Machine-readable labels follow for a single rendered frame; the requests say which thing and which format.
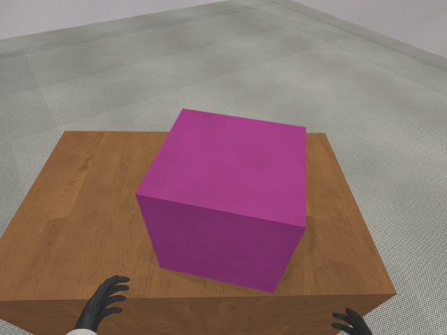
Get pedestal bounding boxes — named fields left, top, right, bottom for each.
left=0, top=131, right=397, bottom=335

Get right robot hand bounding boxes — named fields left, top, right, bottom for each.
left=332, top=308, right=372, bottom=335

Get carton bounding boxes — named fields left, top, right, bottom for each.
left=135, top=108, right=306, bottom=293

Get left robot hand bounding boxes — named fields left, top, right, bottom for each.
left=74, top=275, right=130, bottom=333

